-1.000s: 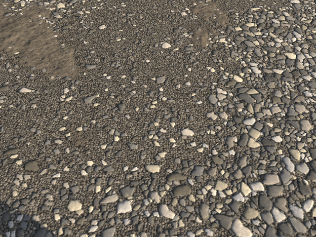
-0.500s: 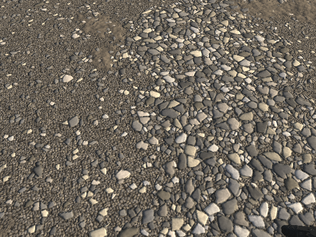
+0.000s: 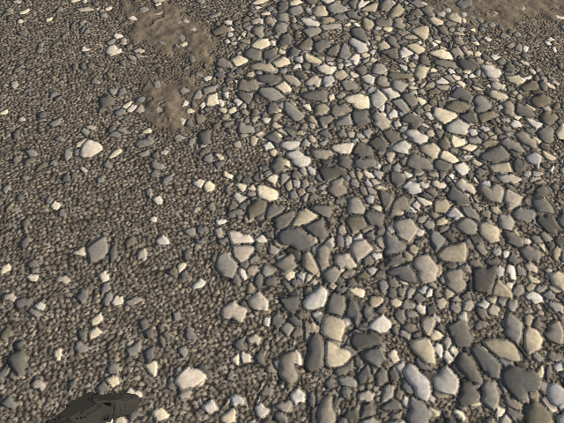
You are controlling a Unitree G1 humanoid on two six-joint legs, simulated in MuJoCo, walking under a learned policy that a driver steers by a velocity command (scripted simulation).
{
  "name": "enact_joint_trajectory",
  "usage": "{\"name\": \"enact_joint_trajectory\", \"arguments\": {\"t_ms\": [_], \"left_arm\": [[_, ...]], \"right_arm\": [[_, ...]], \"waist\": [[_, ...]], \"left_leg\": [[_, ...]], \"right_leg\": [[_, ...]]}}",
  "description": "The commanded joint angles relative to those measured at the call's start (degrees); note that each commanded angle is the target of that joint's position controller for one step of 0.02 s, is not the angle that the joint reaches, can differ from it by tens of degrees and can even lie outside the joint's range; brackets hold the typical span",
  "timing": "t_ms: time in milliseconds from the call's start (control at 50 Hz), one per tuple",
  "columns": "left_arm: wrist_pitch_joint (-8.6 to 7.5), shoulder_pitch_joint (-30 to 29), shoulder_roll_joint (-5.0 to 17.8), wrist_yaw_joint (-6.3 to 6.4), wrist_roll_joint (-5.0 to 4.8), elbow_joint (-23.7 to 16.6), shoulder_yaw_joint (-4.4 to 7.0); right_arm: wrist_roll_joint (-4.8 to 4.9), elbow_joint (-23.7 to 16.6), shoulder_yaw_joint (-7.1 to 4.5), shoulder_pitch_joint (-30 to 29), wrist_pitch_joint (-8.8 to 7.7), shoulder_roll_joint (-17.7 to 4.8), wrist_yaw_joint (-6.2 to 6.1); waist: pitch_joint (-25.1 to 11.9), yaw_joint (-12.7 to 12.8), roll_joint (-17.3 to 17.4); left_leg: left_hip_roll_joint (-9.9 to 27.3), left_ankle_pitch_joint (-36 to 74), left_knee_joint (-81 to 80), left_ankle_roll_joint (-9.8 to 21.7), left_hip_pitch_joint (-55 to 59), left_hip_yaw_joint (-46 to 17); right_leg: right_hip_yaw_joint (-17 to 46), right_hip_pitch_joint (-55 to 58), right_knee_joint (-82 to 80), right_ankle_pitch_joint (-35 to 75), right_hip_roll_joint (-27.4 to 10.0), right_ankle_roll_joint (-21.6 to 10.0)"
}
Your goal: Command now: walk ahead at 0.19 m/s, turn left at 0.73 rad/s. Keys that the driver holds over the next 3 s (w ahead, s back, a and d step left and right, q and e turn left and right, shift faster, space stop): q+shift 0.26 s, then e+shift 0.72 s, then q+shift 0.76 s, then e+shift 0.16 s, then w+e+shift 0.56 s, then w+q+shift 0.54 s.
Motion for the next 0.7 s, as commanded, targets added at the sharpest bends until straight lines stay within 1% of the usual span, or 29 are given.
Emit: {"name": "enact_joint_trajectory", "arguments": {"t_ms": [20, 40, 60, 80, 120, 140, 160, 180, 200, 220, 240, 260, 280, 300, 320, 340, 360, 380, 400, 420, 440, 460, 500, 520, 540, 580, 620, 660, 700], "left_arm": [[-1.25, -4.87, 7.99, 0.68, -0.19, -2.3, 3.07], [-1.35, -6.15, 8.87, 0.98, -0.5, -1.94, 3.47], [-1.33, -6.89, 9.23, 1.14, -0.96, -1.56, 3.7], [-1.23, -7.13, 9.48, 1.21, -1.51, -1.1, 3.86], [-0.68, -7.09, 10.16, 1.15, -2.43, -0.15, 4.26], [-0.25, -6.97, 10.52, 1.12, -2.81, 0.37, 4.48], [0.27, -7.1, 10.71, 1.13, -3.27, 0.85, 4.62], [0.79, -6.28, 10.04, 1.13, -3.61, 1.5, 4.57], [1.49, -4.21, 8.45, 0.89, -3.44, 2.62, 4.3], [2.61, -0.49, 7.18, 0.64, -1.33, 2.55, 3.95], [3.08, -1.04, 6.74, 1.17, -0.03, -0.22, 3.54], [2.99, -3.37, 9.6, 1.54, -0.78, -0.24, 3.98], [2.78, -3.42, 10.41, 1.8, -1.97, 0.33, 4.22], [2.9, -1.83, 10.88, 2.25, -1.68, 2.24, 4.52], [3.13, -1.23, 11.04, 2.45, -1.29, 3.22, 4.56], [3.34, -0.36, 10.53, 2.15, -1.31, 4.26, 4.44], [3.54, 1.19, 9.43, 1.87, -1.6, 5.45, 4.15], [3.75, 2.47, 7.95, 1.63, -1.94, 6.61, 3.64], [3.97, 3.19, 6.45, 1.45, -2.19, 7.41, 3.03], [4.17, 3.1, 5.53, 1.35, -2.35, 7.62, 2.53], [4.33, 2.28, 5.53, 1.3, -2.4, 7.46, 2.23], [4.47, 1.31, 6.62, 1.28, -2.46, 6.93, 2.32], [4.72, 0.92, 9.78, 1.36, -2.75, 5.89, 3.07], [4.82, 1.11, 10.36, 1.4, -2.94, 5.5, 3.28], [4.94, 1.39, 10.19, 1.39, -3.03, 5.23, 3.31], [5.16, 2.36, 8.97, 1.24, -2.95, 4.91, 3.19], [5.34, 3.73, 8.04, 0.89, -2.93, 4.73, 3.16], [5.51, 5.06, 7.62, 0.38, -3.05, 4.5, 3.25], [5.76, 6.83, 7.47, -0.31, -3.19, 4.32, 3.47]], "right_arm": [[-0.78, -4.06, -0.6, 7.16, 1.94, -0.91, -0.26], [-1.01, -4.33, -0.74, 6.45, 1.93, -1.27, 0.33], [-1.04, -4.33, -0.95, 5.67, 1.99, -1.68, 1.05], [-0.97, -4.59, -1.2, 4.66, 2.27, -2.3, 1.73], [-0.74, -6.1, -1.97, 2.1, 3.14, -4.27, 2.71], [-0.73, -6.95, -2.47, 0.98, 3.45, -5.3, 2.97], [-0.84, -7.54, -3.01, 0.5, 3.56, -6.0, 3.08], [-1.16, -7.88, -3.67, 0.35, 3.51, -6.89, 2.89], [-1.74, -7.46, -4.73, 2.52, 3.32, -8.8, 2.39], [-1.45, -8.77, -6.55, 3.32, 2.77, -16.07, 1.34], [-3.26, -11.75, -5.91, 0.53, 0.75, -18.78, 1.76], [-3.16, -12.44, -5.67, 0.16, -0.85, -16.94, 2.86], [-2.6, -12.7, -4.82, -2.11, -1.71, -14.77, 2.84], [-1.65, -13.08, -3.8, -5.08, -1.53, -11.6, 2.23], [-1.46, -13.45, -2.65, -7.52, -1.05, -9.06, 1.41], [-2.27, -13.67, -1.53, -8.33, -0.89, -7.1, 0.84], [-3.11, -13.47, -0.53, -8.8, -1.03, -5.24, 0.59], [-3.67, -12.95, 0.34, -9.19, -1.34, -3.44, 0.5], [-3.94, -12.1, 0.96, -9.42, -1.66, -2.0, 0.53], [-4.13, -11.31, 1.02, -9.71, -1.79, -1.96, 0.53], [-4.35, -10.71, 0.77, -10.23, -1.76, -2.75, 0.47], [-4.48, -10.21, 0.23, -10.47, -1.55, -4.36, 0.37], [-4.15, -9.18, -0.99, -9.92, -0.69, -7.67, 0.13], [-3.87, -8.77, -1.23, -9.84, -0.32, -7.93, 0.0], [-3.59, -8.42, -1.28, -10.01, -0.08, -7.49, -0.12], [-3.26, -7.86, -1.37, -10.84, 0.12, -6.47, -0.28], [-3.21, -7.62, -1.66, -12.36, 0.21, -6.03, -0.31], [-3.02, -7.38, -2.08, -13.61, 0.36, -6.08, -0.25], [-2.31, -7.07, -2.57, -14.82, 0.55, -6.51, -0.22]], "waist": [[-9.59, -1.68, -8.76], [-10.58, -1.98, -8.15], [-11.26, -1.92, -7.92], [-11.43, -1.65, -7.78], [-10.5, -1.25, -6.96], [-9.73, -1.26, -6.16], [-9.01, -1.79, -4.88], [-8.39, -1.88, -3.02], [-7.6, -2.38, 2.05], [-3.3, -0.93, 20.82], [-8.13, 2.2, 23.05], [-10.89, -0.29, 14.56], [-10.31, 0.76, 10.85], [-11.11, 2.01, 5.97], [-12.01, 2.62, 6.3], [-13.8, 2.98, 6.77], [-15.27, 3.4, 5.98], [-15.88, 3.63, 4.64], [-15.33, 3.58, 4.04], [-14.01, 3.23, 4.31], [-12.48, 2.51, 5.02], [-10.89, 1.66, 5.99], [-8.46, 0.38, 6.7], [-7.6, 0.12, 6.33], [-7.04, 0.03, 5.8], [-7.08, 0.27, 5.14], [-8.27, 1.0, 4.98], [-9.76, 1.75, 5.26], [-10.89, 3.01, 5.75]], "left_leg": [[5.08, 6.68, -9.25, 0.4, 4.15, -0.91], [5.18, 12.84, -14.32, 1.59, 7.64, -0.66], [4.59, 18.09, -18.26, 2.56, 9.98, 0.03], [4.0, 20.87, -20.87, 3.31, 11.18, 0.71], [3.29, 21.05, -24.26, 4.88, 12.38, 1.97], [2.64, 20.19, -26.07, 5.88, 13.1, 2.94], [1.56, 20.59, -28.98, 7.07, 14.71, 4.27], [0.08, 20.75, -31.6, 8.61, 16.76, 5.02], [-0.82, 23.55, -35.8, 11.03, 20.13, 2.69], [8.37, 45.76, -47.13, 16.84, 22.68, -15.19], [14.81, 36.04, -51.67, 26.61, 25.22, -35.88], [14.99, 26.61, -55.02, 26.51, 25.85, -34.77], [14.3, 24.5, -54.47, 23.59, 25.45, -29.8], [12.85, 24.05, -52.42, 20.2, 25.01, -24.7], [11.75, 28.0, -51.03, 18.47, 23.05, -20.5], [10.32, 33.29, -50.32, 17.75, 21.51, -16.94], [9.3, 36.6, -50.02, 17.36, 21.3, -13.68], [8.48, 37.8, -50.12, 17.08, 20.91, -10.55], [7.89, 37.21, -50.63, 16.9, 20.61, -8.1], [7.6, 34.9, -51.17, 16.75, 20.16, -6.46], [7.7, 31.45, -51.82, 16.8, 19.34, -5.55], [8.44, 28.07, -52.52, 17.41, 18.95, -5.73], [11.14, 24.09, -53.43, 19.37, 20.19, -7.88], [12.53, 23.76, -53.59, 20.06, 21.14, -8.79], [13.66, 24.49, -53.53, 20.48, 22.17, -9.23], [14.96, 28.38, -52.83, 20.84, 24.07, -8.47], [15.15, 33.93, -51.6, 20.61, 25.06, -5.95], [15.24, 39.1, -49.9, 19.98, 26.07, -3.15], [15.35, 41.01, -47.49, 18.4, 26.35, -0.4]], "right_leg": [[7.31, 3.89, -14.2, 23.88, -17.57, -12.77], [4.49, 3.32, -14.15, 22.35, -16.82, -11.92], [2.22, 3.88, -13.84, 20.13, -16.19, -11.21], [0.76, 4.98, -13.45, 17.73, -16.14, -10.64], [-0.75, 6.53, -11.93, 11.69, -16.95, -9.27], [-1.23, 6.84, -10.42, 8.27, -17.36, -8.35], [-2.16, 6.64, -7.95, 4.42, -17.15, -6.92], [-3.34, 6.11, -4.01, 0.1, -15.84, -4.82], [-5.26, 4.26, 4.95, -5.04, -12.79, -2.06], [-9.49, -6.17, 25.38, -25.4, -4.12, 3.37], [3.49, -16.85, 39.39, -33.81, 3.94, 4.87], [9.47, -19.1, 43.2, -29.56, 3.62, 3.31], [10.18, -19.59, 42.93, -23.89, 2.3, 1.59], [10.35, -18.5, 41.44, -19.41, 0.12, 1.33], [10.05, -15.3, 39.69, -16.91, -0.88, 1.81], [8.98, -10.95, 40.55, -15.01, -0.8, 2.52], [8.56, -7.84, 40.14, -13.4, -0.8, 3.24], [8.43, -5.03, 37.61, -12.05, -1.15, 3.95], [8.58, -2.98, 33.0, -11.11, -1.58, 4.64], [8.83, -1.43, 27.99, -10.61, -1.88, 5.13], [8.9, 0.15, 23.95, -10.64, -1.91, 5.41], [8.32, 0.61, 21.75, -11.29, -1.65, 5.55], [6.66, -1.78, 21.84, -14.12, -1.16, 5.59], [6.58, -3.4, 22.41, -15.38, -1.56, 5.5], [6.6, -4.81, 22.86, -16.39, -2.09, 5.41], [6.16, -6.02, 23.19, -17.97, -2.89, 5.2], [4.93, -4.6, 21.91, -18.75, -2.87, 4.78], [3.27, -2.28, 18.94, -18.42, -2.24, 4.09], [1.49, 1.05, 13.38, -15.66, -1.35, 2.69]]}}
